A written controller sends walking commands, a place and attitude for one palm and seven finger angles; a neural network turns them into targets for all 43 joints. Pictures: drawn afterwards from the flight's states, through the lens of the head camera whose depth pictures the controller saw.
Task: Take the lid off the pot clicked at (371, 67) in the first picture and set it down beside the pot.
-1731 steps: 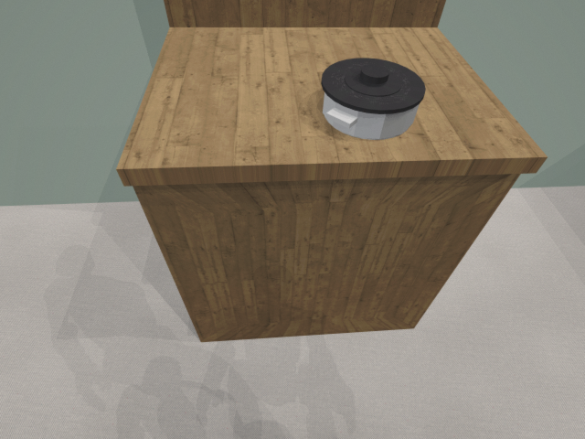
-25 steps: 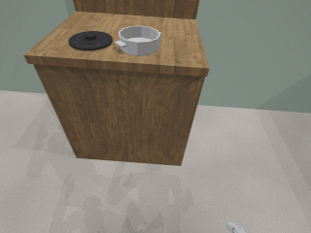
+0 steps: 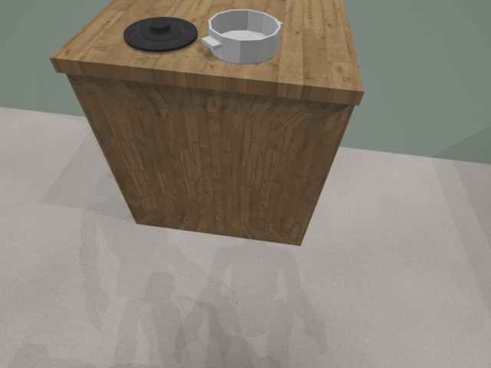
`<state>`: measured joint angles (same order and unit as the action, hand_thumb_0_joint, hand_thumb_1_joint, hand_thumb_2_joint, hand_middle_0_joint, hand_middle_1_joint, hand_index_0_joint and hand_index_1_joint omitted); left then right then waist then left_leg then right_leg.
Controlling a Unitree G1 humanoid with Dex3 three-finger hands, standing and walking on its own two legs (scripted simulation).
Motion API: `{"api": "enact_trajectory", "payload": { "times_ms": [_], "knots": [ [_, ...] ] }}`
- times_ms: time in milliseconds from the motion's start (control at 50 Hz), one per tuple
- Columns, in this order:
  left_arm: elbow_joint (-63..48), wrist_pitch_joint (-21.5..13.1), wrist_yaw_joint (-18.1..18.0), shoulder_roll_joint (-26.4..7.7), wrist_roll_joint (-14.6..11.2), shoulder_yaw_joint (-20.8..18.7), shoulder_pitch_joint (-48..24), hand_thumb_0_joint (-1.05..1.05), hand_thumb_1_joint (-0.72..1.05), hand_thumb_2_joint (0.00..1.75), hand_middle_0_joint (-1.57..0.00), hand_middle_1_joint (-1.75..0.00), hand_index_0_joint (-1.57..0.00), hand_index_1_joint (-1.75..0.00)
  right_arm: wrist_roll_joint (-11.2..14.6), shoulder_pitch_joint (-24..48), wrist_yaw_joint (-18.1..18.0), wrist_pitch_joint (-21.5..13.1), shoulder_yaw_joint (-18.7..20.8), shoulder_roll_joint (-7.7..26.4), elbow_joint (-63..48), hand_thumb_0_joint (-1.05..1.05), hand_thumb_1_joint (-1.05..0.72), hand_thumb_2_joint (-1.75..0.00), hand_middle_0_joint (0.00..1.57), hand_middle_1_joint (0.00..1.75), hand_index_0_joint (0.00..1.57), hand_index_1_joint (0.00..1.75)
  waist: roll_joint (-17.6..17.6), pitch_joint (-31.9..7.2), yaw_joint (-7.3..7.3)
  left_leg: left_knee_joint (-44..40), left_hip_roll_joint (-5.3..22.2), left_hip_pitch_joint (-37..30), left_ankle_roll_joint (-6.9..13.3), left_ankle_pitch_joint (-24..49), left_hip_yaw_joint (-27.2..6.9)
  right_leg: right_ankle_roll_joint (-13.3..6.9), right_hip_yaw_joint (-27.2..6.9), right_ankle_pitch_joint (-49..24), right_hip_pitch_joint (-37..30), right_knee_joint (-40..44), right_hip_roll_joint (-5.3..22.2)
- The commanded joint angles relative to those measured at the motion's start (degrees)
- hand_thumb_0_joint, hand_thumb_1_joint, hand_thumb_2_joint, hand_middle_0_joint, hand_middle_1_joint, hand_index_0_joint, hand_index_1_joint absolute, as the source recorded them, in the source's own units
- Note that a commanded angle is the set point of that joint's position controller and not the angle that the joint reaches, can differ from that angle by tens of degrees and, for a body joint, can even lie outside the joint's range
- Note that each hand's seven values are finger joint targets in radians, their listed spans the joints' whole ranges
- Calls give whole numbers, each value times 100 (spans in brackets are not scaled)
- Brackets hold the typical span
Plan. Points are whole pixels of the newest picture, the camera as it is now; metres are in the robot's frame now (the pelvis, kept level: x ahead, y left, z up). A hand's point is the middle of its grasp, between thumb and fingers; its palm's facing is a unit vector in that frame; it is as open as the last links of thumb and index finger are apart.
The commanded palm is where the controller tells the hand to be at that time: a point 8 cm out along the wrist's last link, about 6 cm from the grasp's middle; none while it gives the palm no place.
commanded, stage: stop stepping back and stand still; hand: left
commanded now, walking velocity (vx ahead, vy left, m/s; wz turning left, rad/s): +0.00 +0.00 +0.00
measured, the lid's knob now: (160, 26) +0.90 +0.29 +0.11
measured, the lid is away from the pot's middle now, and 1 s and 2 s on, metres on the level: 0.23 0.23 0.23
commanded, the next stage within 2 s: let the arm hang, fingers relaxed in 0.36 s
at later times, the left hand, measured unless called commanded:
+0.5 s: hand out of the picture +0.10 +0.18 -0.15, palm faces -0.06 -0.98 -0.21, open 7.3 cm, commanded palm none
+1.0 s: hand out of the picture -0.02 +0.16 -0.16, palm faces -0.03 -0.98 -0.19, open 7.4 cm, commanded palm none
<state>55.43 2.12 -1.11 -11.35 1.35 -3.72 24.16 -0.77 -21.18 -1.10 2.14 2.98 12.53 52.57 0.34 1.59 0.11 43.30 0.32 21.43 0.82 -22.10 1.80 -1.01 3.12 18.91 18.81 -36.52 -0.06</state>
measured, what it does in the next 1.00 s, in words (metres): stands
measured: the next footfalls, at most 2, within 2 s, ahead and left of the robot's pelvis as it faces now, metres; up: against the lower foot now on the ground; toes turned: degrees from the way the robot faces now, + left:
none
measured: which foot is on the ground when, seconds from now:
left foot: down 0.00-1.00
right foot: down 0.00-1.00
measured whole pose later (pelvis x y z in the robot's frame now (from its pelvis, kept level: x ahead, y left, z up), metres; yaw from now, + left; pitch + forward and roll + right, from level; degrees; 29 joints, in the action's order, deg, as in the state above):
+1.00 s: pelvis +0.00 +0.00 +0.02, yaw -3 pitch -1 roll +0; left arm 68.4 0.3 -2.3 -6.3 0.4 -0.2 17.5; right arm -0.3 -18.6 -2.6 0.4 1.2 7.1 65.4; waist -1.6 1.2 1.1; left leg 24.0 0.5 8.8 1.3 -14.1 4.9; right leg -0.3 -0.1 13.3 9.6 -23.9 -0.4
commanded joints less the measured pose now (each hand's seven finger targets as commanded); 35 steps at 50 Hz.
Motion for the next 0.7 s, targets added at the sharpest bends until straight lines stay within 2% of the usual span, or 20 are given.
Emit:
{"api": "enact_trajectory", "payload": {
  "times_ms": [0,20,40,60,80,100,120,140,160,180,200,240,320,360,380,420,560,680],
  "knots": [
    [-186,-223,18,-248,-177,68,-280,0,90,90,-20,-30,-20,-30,-9,-383,-154,-327,75,606,-87,0,-90,-90,20,30,20,30,-1510,-458,90,-2439,1740,-1642,778,2275,-1930,125,-303,388,801,-120,156],
    [-96,-209,28,-274,-163,124,-400,0,90,90,-20,-30,-20,-30,-46,-299,-192,-287,48,626,-118,0,-90,-90,20,30,20,30,-1109,-347,156,-2599,1875,-1316,1043,2243,-1891,113,-412,858,573,-388,138],
    [-12,-198,51,-192,-122,158,-478,0,90,90,-20,-30,-20,-30,-54,-204,-232,-302,23,581,-54,0,-90,-90,20,30,20,30,-829,-298,102,-2545,1664,-1158,994,2541,-1620,118,-410,701,431,-340,111],
    [139,-185,38,-210,-108,179,-521,0,90,90,-20,-30,-20,-30,-33,-164,-236,-350,-7,480,73,0,-90,-90,20,30,20,30,-1066,-338,61,-2434,1506,-1205,882,3216,-1404,119,-394,397,293,-215,144],
    [234,-193,44,-266,-99,193,-580,0,90,90,-20,-30,-20,-30,5,-206,-241,-375,-48,403,181,0,-90,-90,20,30,20,30,-1011,-330,63,-2216,1388,-1294,758,4006,-1119,139,-349,-7,99,58,178],
    [309,-215,37,-255,-107,202,-509,0,90,90,-20,-30,-20,-30,35,-203,-246,-382,-69,371,254,0,-90,-90,20,30,20,30,-786,-493,39,-1993,1245,-1443,617,4482,-826,132,-348,-433,-209,445,191],
    [424,-246,14,-286,-117,207,-405,0,90,90,-20,-30,-20,-30,71,-185,-246,-389,-72,361,316,0,-90,-90,20,30,20,30,-555,-656,6,-1786,1039,-1424,445,4499,-573,104,-383,-1309,-659,811,259],
    [545,-271,-28,-378,-124,210,-314,0,90,90,-20,-30,-20,-30,94,-138,-237,-394,-70,317,350,0,-90,-90,20,30,20,30,-256,-748,6,-1649,824,-1392,291,4086,-373,34,-500,-2189,-961,917,401],
    [591,-291,-63,-418,-133,209,-350,0,90,90,-20,-30,-20,-30,107,-141,-223,-390,-62,247,378,0,-90,-90,20,30,20,30,-9,-686,39,-1700,723,-1277,208,3638,-324,-36,-568,-2629,-1073,930,512],
    [629,-264,-70,-431,-139,231,-500,0,90,90,-20,-30,-20,-30,105,-101,-206,-368,-71,198,437,0,-90,-90,20,30,20,30,-84,-363,57,-1979,699,-1086,183,2701,-364,-25,-529,-2084,-929,1062,574],
    [668,-249,-81,-434,-111,227,-541,0,90,90,-20,-30,-20,-30,80,-60,-191,-366,-59,190,539,0,-90,-90,20,30,20,30,-37,-216,40,-2002,672,-1072,204,2618,-386,-42,-572,-2092,-878,1081,556],
    [735,-257,-123,-384,-97,223,-600,0,90,90,-20,-30,-20,-30,56,-35,-185,-347,-30,188,653,0,-90,-90,20,30,20,30,171,-201,58,-1933,665,-1243,209,2867,-331,-62,-560,-2321,-867,1073,545],
    [770,-222,-146,-302,-106,229,-796,0,90,90,-20,-30,-20,-30,33,-27,-172,-306,-66,53,845,0,-90,-90,20,30,20,30,-112,20,63,-2147,661,-1165,187,2449,-332,-36,-568,-1850,-828,1223,524],
    [794,-208,-148,-265,-99,225,-843,0,90,90,-20,-30,-20,-30,27,20,-163,-280,-62,1,885,0,-90,-90,20,30,20,30,-109,139,55,-2241,664,-1084,194,2035,-361,-41,-579,-1527,-765,1324,496],
    [803,-203,-139,-270,-103,227,-875,0,90,90,-20,-30,-20,-30,17,27,-162,-279,-68,-4,909,0,-90,-90,20,30,20,30,-226,167,51,-2260,657,-1068,194,1969,-355,-44,-582,-1499,-779,1346,499],
    [813,-213,-131,-291,-106,221,-918,0,90,90,-20,-30,-20,-30,15,35,-160,-281,-67,3,946,0,-90,-90,20,30,20,30,-126,134,57,-2269,647,-1109,183,1980,-342,-51,-617,-1589,-807,1384,502],
    [810,-256,-141,-293,-113,184,-980,0,90,90,-20,-30,-20,-30,27,-29,-170,-292,-52,-5,1035,0,-90,-90,20,30,20,30,-141,34,86,-2256,653,-1265,154,2143,-298,-71,-655,-1809,-854,1453,515],
    [905,-261,-143,-246,-117,214,-872,0,90,90,-20,-30,-20,-30,28,-104,-169,-257,-64,-61,1119,0,-90,-90,20,30,20,30,-94,133,111,-2321,655,-1259,151,1740,-296,-82,-725,-1530,-761,1602,496]
  ]
}}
